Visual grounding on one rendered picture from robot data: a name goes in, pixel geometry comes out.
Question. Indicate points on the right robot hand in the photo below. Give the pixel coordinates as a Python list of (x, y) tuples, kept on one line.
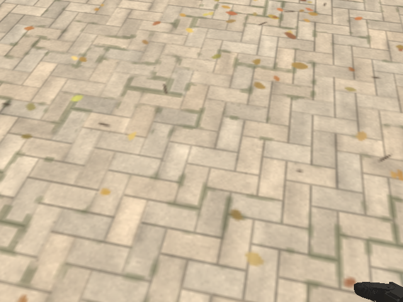
[(379, 292)]

